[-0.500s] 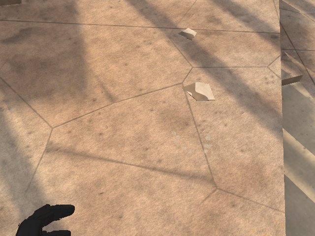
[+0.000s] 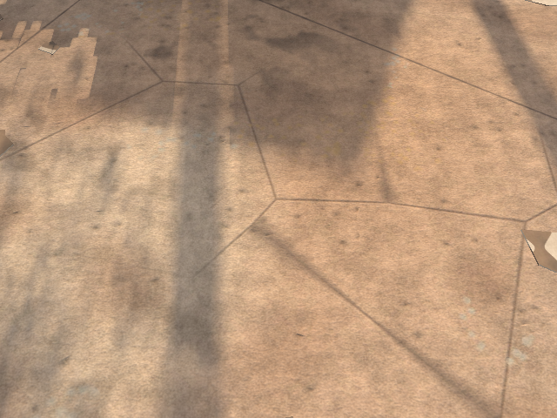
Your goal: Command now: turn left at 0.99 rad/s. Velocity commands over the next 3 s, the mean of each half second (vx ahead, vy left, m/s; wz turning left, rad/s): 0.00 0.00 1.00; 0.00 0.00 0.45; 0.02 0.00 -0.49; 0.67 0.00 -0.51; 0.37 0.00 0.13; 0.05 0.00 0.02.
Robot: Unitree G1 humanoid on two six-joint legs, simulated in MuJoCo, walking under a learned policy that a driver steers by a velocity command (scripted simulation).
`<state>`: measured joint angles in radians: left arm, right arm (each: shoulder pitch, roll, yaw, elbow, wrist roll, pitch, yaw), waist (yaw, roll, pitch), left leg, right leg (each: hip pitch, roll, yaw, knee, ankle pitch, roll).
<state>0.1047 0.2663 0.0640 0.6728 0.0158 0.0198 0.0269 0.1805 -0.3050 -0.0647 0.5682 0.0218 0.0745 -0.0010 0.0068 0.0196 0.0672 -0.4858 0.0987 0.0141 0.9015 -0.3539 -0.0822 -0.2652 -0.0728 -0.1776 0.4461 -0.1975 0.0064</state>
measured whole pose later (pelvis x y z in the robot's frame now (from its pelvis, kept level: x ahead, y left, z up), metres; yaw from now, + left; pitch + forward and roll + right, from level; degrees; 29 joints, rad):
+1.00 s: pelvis +0.02 +0.05 +0.00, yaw +41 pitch +1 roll +0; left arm 0.22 0.27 0.04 0.70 0.01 0.01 0.02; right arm 0.18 -0.22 -0.01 0.64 -0.03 0.02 -0.01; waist 0.03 -0.04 0.01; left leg -0.25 -0.03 -0.03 0.52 -0.29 0.03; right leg -0.33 -0.05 0.00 0.64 -0.40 0.05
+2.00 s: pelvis +0.26 +0.11 -0.01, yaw +10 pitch +3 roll +1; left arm 0.35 0.32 0.04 0.71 0.03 -0.04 -0.01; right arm 0.21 -0.31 -0.05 0.70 -0.03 -0.05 0.03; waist 0.00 -0.04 -0.03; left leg -0.34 -0.07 0.03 0.54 -0.26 0.07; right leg -0.23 0.08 0.13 0.92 -0.38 -0.07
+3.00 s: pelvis +0.62 +0.26 +0.00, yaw +16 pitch -1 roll -1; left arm 0.19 0.23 0.02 0.89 0.01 0.00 0.02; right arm 0.21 -0.22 -0.01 0.81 -0.01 -0.02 -0.03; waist 0.01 0.00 0.03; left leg -0.24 -0.01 -0.04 0.57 -0.31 0.00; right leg -0.25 0.02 0.04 0.54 -0.27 0.01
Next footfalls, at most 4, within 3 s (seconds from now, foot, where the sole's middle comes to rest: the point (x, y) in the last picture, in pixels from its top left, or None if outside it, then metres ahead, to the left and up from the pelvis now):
0.08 left None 0.03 0.14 -0.77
0.52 right None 0.13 -0.04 -0.77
0.90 left None -0.03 0.15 -0.77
1.92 left None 0.29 0.20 -0.77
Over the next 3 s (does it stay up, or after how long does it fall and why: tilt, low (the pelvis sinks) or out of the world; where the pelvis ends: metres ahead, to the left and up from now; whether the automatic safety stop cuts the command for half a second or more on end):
stays up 0.62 0.26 0.00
